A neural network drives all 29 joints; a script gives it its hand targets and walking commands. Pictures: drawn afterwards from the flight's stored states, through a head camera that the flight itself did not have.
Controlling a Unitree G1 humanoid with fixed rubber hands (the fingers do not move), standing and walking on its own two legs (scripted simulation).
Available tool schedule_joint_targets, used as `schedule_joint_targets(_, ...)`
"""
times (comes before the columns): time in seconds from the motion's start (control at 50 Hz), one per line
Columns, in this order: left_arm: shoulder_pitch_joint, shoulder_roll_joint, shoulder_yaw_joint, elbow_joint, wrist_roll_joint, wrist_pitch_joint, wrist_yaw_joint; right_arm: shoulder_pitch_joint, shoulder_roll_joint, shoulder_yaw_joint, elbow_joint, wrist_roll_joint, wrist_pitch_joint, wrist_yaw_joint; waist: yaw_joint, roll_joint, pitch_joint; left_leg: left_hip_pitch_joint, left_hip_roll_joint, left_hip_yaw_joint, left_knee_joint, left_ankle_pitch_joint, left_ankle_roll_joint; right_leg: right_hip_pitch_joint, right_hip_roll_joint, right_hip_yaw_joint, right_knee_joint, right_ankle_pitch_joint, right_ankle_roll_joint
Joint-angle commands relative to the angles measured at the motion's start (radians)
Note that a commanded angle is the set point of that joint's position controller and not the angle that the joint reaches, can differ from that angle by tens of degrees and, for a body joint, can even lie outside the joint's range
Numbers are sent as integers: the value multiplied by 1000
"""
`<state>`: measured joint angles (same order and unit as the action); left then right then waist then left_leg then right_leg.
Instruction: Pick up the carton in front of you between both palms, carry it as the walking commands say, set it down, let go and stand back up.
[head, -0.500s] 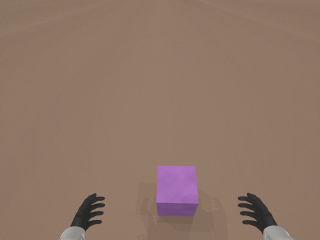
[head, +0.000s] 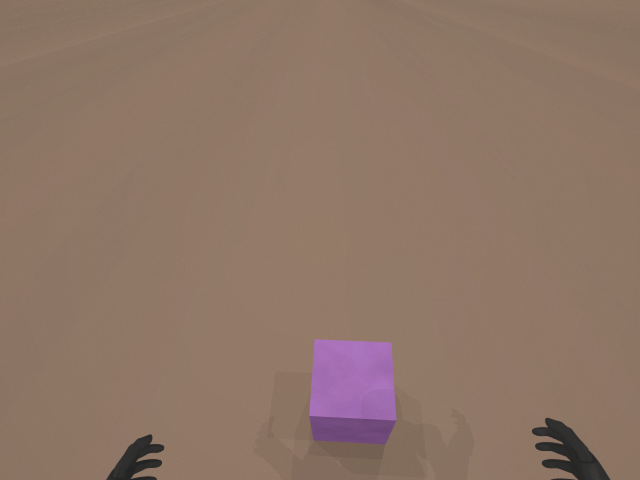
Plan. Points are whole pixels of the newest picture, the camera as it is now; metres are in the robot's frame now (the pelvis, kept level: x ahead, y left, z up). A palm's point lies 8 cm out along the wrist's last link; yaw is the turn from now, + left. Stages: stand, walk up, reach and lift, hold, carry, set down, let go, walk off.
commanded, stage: stand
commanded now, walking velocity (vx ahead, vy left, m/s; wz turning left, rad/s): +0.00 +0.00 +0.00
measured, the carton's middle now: (350, 393) +0.43 -0.04 -0.64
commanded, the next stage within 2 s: none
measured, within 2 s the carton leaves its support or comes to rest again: neither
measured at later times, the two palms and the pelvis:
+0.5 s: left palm out of the picture +0.12 +0.30 -0.09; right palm out of the picture +0.12 -0.30 -0.09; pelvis +0.01 +0.00 +0.01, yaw +1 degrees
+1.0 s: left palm out of the picture +0.06 +0.30 -0.09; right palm out of the picture +0.08 -0.31 -0.09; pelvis -0.02 +0.00 +0.01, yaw +1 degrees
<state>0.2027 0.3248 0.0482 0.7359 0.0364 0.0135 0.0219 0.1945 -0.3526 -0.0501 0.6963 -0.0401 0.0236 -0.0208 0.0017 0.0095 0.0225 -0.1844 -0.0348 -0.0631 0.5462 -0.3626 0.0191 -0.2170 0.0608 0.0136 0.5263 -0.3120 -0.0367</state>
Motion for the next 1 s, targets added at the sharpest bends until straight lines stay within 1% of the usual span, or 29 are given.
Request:
schedule_joint_targets(0.0, -47, 120, 25, -57, -10, -24, -5, -30, -144, -38, -29, -2, -16, -12, -4, 31, -117, 39, 104, -74, -60, 450, -12, 59, -111, 92, -45, 363, 6)
schedule_joint_targets(0.06, -47, 142, 20, -12, -4, -22, 6, -11, -135, -12, -4, 5, -17, -14, 4, -56, -82, 20, 116, -80, -78, 416, -7, 81, -130, 105, -64, 386, 15)
schedule_joint_targets(0.1, -48, 124, 15, 9, -3, -22, 5, -6, -150, -21, 2, 1, -30, -17, -6, -13, -109, 42, 110, -61, -60, 496, -14, 96, -133, 99, -58, 439, 7)
schedule_joint_targets(0.12, -68, 129, 16, -6, -10, -25, 4, -42, -157, -24, 19, 11, -31, -12, 3, 60, -107, 57, 111, -80, -73, 512, -16, 101, -128, 99, -56, 451, 8)
schedule_joint_targets(0.14, -58, 131, 12, 16, -4, -21, 3, -19, -168, -23, 28, 6, -30, -5, 3, 40, -114, 31, 102, -71, -91, 474, -7, 110, -123, 63, -55, 391, 12)
schedule_joint_targets(0.16, -91, 146, 16, 25, -15, -21, 4, -22, -163, -13, 17, 5, -34, -4, -2, -20, -121, 43, 101, -74, -77, 538, -3, 121, -125, 90, -58, 454, 17)
schedule_joint_targets(0.2, -85, 154, 21, 28, -13, -22, 12, -37, -112, -13, 27, 8, -41, -8, -3, -43, -149, 57, 105, -83, -78, 557, -17, 138, -125, 85, -52, 490, 17)
schedule_joint_targets(0.22, -61, 151, 20, 64, -7, -22, 4, -61, -129, -4, 41, 2, -39, -11, 19, 7, -111, 72, 106, -73, -82, 579, -10, 112, -127, 76, -74, 486, 23)
schedule_joint_targets(0.3, -87, 156, 14, 72, -12, -21, 17, -13, -146, -5, 84, 7, -28, -15, -4, -21, -83, 59, 109, -76, -123, 488, -17, 97, -138, 89, -94, 450, 17)
schedule_joint_targets(0.34, -112, 169, 31, 94, -5, -22, 14, -70, -164, -16, 80, 12, -39, -19, -7, 27, -34, 50, 114, -87, -143, 426, -5, 90, -149, 120, -129, 366, 10)
schedule_joint_targets(0.36, -91, 173, 13, 93, -15, -23, 10, -64, -140, 4, 86, 13, -41, -14, 13, -12, -58, 58, 110, -90, -129, 437, -7, 104, -144, 117, -129, 389, 18)
schedule_joint_targets(0.38, -96, 186, 25, 108, -14, -22, 13, -29, -150, -5, 92, 17, -46, -13, -8, 10, -91, 56, 112, -82, -137, 476, -11, 128, -142, 112, -116, 426, 20)
schedule_joint_targets(0.4, -83, 151, 22, 113, -7, -23, 11, -42, -163, -7, 110, 12, -45, -12, 6, 9, -125, 103, 117, -92, -123, 545, -2, 152, -142, 105, -122, 472, 13)
schedule_joint_targets(0.42, -105, 176, 17, 128, 5, -25, 11, -77, -145, 0, 104, 15, -46, -12, 4, -51, -84, 88, 106, -81, -134, 531, 4, 146, -141, 88, -119, 490, 20)
schedule_joint_targets(0.48, -122, 191, 17, 139, -2, -18, 10, -40, -190, -7, 129, 18, -41, -8, -21, -14, -32, 80, 114, -76, -152, 437, -8, 102, -145, 121, -144, 451, 11)
schedule_joint_targets(0.52, -106, 155, 8, 150, -13, -26, 7, -48, -169, -4, 127, 5, -40, -14, -4, 15, -30, 51, 120, -97, -172, 395, -12, 119, -138, 106, -156, 353, 29)
schedule_joint_targets(0.54, -128, 172, 8, 154, -18, -25, 0, -49, -184, 2, 126, 11, -40, -17, 0, -64, -39, 54, 126, -83, -184, 376, -12, 127, -139, 103, -168, 331, 25)
schedule_joint_targets(0.62, -91, 186, 5, 185, -14, -35, 7, -58, -169, 7, 163, 16, -44, -8, 2, 26, -74, 53, 124, -102, -176, 359, -2, 166, -161, 143, -189, 365, 7)
schedule_joint_targets(0.66, -91, 157, 3, 196, -15, -31, 6, -85, -179, 2, 161, 6, -48, -10, 5, 13, -71, 41, 124, -95, -191, 347, 8, 172, -163, 121, -180, 330, 14)
schedule_joint_targets(0.7, -109, 181, 7, 196, -10, -30, 6, -82, -173, 8, 191, 19, -48, -10, 7, -72, -59, 43, 126, -108, -213, 343, 4, 159, -151, 117, -176, 321, 12)
schedule_joint_targets(0.76, -111, 235, 13, 217, -19, -26, -1, -57, -196, 7, 221, 16, -33, -8, -3, 28, 27, 16, 120, -97, -243, 244, 1, 105, -154, 130, -204, 218, 10)
schedule_joint_targets(0.78, -95, 204, 12, 210, -10, -32, 2, -104, -194, 10, 209, 14, -36, -3, 18, 41, 30, 35, 117, -95, -215, 272, 6, 102, -144, 135, -224, 235, 12)
schedule_joint_targets(0.8, -118, 194, 5, 215, -17, -31, 3, -101, -181, 14, 210, 18, -40, -7, -14, 39, 23, 16, 127, -102, -236, 242, 12, 114, -155, 129, -223, 233, 10)
schedule_joint_targets(0.82, -119, 200, 11, 222, -12, -36, -2, -79, -180, 8, 222, 15, -40, -10, 5, 30, -64, 48, 122, -100, -231, 209, 5, 167, -163, 148, -228, 170, 13)
schedule_joint_targets(0.86, -120, 173, -4, 234, -14, -35, 0, -57, -185, 13, 222, 22, -37, -7, -17, -57, -22, 59, 123, -110, -225, 199, 9, 136, -163, 140, -242, 163, 16)
schedule_joint_targets(0.9, -137, 202, 2, 232, -10, -37, -1, -113, -187, 14, 227, 19, -42, -10, -3, 0, -26, 60, 121, -104, -232, 212, 0, 129, -148, 140, -262, 228, 25)
schedule_joint_targets(0.92, -129, 227, 10, 234, -20, -37, -2, -62, -181, 24, 231, 16, -41, -5, 3, -34, -25, 39, 136, -117, -242, 283, 4, 173, -166, 138, -222, 277, 14)
schedule_joint_targets(0.94, -131, 206, 4, 234, -15, -34, 2, -89, -185, 19, 233, 22, -42, -8, 16, 45, -22, 23, 128, -105, -230, 301, 15, 184, -169, 138, -233, 304, 5)
schedule_joint_targets(0.98, -94, 203, -1, 248, -20, -39, -3, -97, -174, 24, 234, 24, -49, -6, 11, -1, -36, 55, 134, -108, -249, 318, 4, 156, -161, 136, -216, 305, 13)
